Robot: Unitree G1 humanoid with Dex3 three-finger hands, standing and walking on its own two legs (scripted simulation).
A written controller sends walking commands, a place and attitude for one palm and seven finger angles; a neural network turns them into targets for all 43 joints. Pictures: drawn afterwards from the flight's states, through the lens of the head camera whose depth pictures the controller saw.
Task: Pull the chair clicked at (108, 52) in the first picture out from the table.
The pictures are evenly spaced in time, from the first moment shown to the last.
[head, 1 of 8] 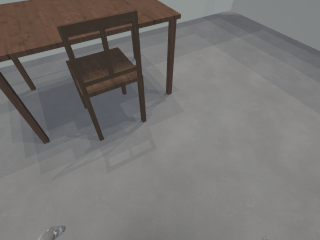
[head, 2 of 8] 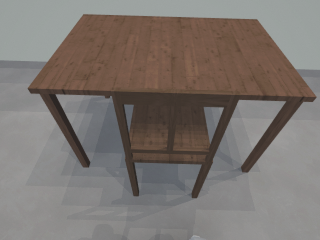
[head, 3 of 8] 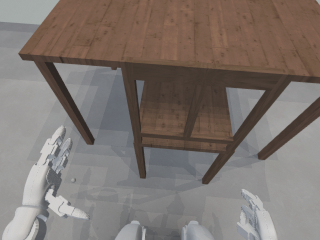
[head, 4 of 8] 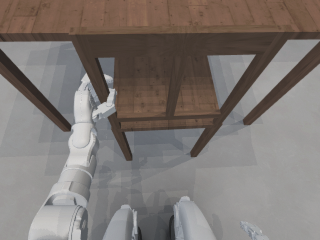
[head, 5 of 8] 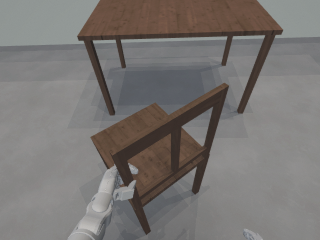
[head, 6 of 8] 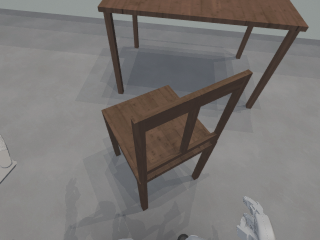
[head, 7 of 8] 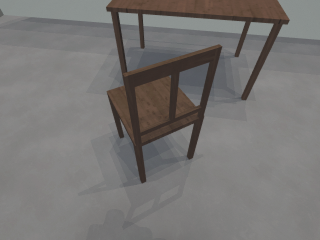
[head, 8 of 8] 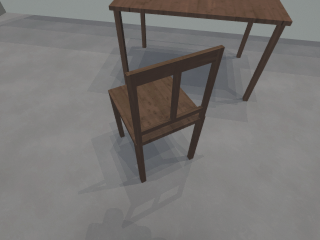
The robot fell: no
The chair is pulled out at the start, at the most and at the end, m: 0.00 0.65 0.65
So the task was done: yes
